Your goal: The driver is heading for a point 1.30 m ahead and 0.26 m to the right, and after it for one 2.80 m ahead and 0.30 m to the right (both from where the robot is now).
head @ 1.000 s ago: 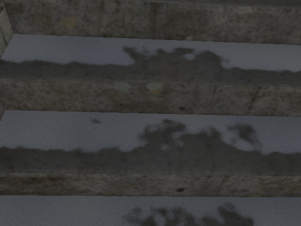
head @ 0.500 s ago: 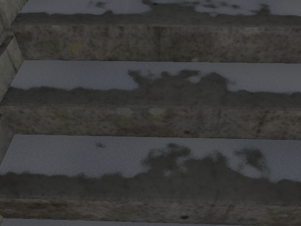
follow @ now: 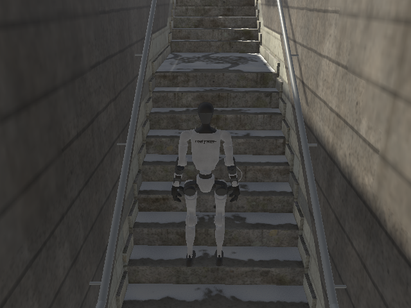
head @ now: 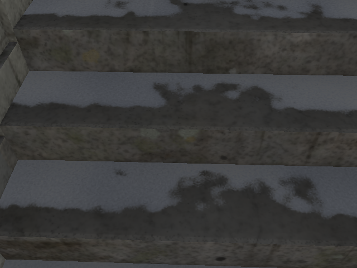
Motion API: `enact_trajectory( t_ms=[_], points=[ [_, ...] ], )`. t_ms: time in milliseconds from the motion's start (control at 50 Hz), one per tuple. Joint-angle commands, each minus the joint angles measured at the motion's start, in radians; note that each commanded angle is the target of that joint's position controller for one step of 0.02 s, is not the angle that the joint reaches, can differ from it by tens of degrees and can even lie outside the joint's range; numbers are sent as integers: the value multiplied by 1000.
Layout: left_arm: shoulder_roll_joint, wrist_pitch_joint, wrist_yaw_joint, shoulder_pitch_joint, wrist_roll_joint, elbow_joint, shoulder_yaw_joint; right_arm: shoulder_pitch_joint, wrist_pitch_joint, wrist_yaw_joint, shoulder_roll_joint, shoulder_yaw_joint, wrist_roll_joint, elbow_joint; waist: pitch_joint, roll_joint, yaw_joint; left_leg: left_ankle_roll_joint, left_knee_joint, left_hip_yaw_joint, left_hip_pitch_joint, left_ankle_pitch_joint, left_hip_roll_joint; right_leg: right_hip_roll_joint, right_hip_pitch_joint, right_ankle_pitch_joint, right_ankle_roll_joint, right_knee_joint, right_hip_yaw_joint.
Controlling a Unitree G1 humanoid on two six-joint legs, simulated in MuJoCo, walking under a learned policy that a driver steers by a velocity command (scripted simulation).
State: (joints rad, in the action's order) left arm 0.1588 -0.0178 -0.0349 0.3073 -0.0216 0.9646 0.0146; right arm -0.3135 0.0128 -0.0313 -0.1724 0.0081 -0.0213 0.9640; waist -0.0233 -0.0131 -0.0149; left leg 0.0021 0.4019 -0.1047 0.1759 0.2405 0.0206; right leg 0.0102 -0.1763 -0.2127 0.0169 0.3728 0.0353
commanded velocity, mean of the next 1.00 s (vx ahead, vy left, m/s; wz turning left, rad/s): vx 0.07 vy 0.00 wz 0.00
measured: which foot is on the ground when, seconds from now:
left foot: down 0.00-1.00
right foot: down 0.00-0.96, up 0.98-1.00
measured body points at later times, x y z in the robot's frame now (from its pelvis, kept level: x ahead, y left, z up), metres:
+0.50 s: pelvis +0.00 +0.01 +0.00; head +0.00 +0.00 +0.45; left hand -0.03 +0.23 -0.16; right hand -0.02 -0.22 -0.16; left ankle -0.02 +0.13 -0.74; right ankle -0.01 -0.11 -0.74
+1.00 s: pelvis +0.04 +0.02 -0.01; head +0.04 +0.03 +0.44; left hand +0.00 +0.27 -0.17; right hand +0.04 -0.21 -0.16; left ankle -0.01 +0.12 -0.74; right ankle -0.01 -0.10 -0.73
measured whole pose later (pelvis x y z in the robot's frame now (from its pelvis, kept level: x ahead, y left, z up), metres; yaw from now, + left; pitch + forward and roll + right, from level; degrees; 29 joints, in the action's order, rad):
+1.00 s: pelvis +0.04 +0.02 -0.01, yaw +0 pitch +3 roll +0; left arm 0.21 0.01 -0.03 0.44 0.03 1.02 0.04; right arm -0.41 -0.06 -0.02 -0.18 0.01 0.00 0.98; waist -0.08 0.03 -0.01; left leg -0.04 0.55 0.00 0.24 0.37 0.04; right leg -0.02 -0.31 -0.37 0.07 0.70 0.00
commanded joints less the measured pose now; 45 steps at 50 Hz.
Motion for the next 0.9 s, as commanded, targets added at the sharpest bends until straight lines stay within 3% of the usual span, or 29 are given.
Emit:
enact_trajectory(
  t_ms=[20,140,560,680,700,740,760,800,840,880,900],
  points=[
    [79,6,-4,74,4,-3,14,-61,-5,-8,-86,16,0,-14,48,1,-5,-67,-78,-13,82,-155,-47,-59,40,91,44,-59,-40],
    [73,6,-6,95,8,28,10,-104,-3,-11,-76,11,5,10,76,5,3,-65,-99,-7,103,-71,-39,-59,6,12,38,-67,-47],
    [55,7,-6,184,13,79,-3,-161,2,-12,-65,0,8,26,68,14,0,-69,-80,7,75,-189,-37,-55,-3,111,33,-44,-34],
    [55,6,-6,185,14,79,-3,-181,1,-11,-58,-1,10,33,84,11,3,-65,-90,13,89,-140,-35,-58,-5,80,34,-50,-42],
    [57,5,-8,194,15,82,-1,-188,1,-12,-59,-1,13,37,70,13,2,-70,-93,17,88,-51,-27,-53,1,-5,39,-53,-39],
    [90,4,-14,178,27,69,12,-164,3,-21,-95,15,25,24,93,27,-2,-103,-61,18,135,204,-9,-43,-45,-253,72,-34,-44],
    [105,8,-17,149,27,53,18,-142,0,-23,-101,19,23,11,136,34,0,-119,-50,1,184,281,-18,-59,-86,-330,91,-33,-72],
    [120,15,-18,162,25,41,26,-116,-18,-15,-86,17,18,-3,152,49,-15,-136,9,-2,277,300,-23,-106,-88,-383,133,-40,-146],
    [143,22,-19,219,26,50,37,-95,-39,-2,-54,11,19,-15,127,97,-28,-124,123,43,359,239,-8,-184,-27,-435,187,-78,-265],
    [171,25,-20,233,29,44,49,-105,-57,8,-29,3,24,-14,102,129,-19,-108,219,95,369,164,0,-263,-5,-456,237,-112,-379],
    [176,21,-21,206,28,31,49,-120,-64,11,-26,1,27,-6,102,123,-5,-98,222,106,323,150,-5,-271,-48,-428,245,-111,-390]
  ],
)
Velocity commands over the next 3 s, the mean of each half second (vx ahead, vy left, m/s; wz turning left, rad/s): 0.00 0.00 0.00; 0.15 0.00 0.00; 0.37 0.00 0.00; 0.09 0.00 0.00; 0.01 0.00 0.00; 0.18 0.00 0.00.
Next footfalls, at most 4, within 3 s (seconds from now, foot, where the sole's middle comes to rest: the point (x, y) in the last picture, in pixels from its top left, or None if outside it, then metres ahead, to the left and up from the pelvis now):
1.32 right None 0.33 -0.11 -0.61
1.82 left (137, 247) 0.47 0.16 -0.45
2.28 right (219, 207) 0.60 -0.08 -0.45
2.74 left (153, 197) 0.63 0.13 -0.45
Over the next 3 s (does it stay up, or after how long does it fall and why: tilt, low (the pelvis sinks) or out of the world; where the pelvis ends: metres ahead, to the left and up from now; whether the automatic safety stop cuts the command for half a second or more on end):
stays up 0.64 -0.01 0.33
